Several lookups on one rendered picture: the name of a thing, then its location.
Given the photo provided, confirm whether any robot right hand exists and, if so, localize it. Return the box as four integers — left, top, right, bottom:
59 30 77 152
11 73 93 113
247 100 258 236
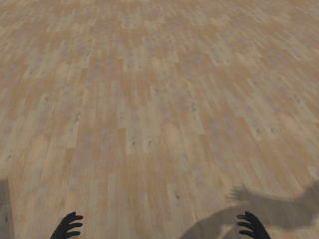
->
236 211 271 239

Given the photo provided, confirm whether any robot left hand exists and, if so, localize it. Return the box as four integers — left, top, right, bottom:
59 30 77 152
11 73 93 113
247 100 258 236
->
50 211 84 239

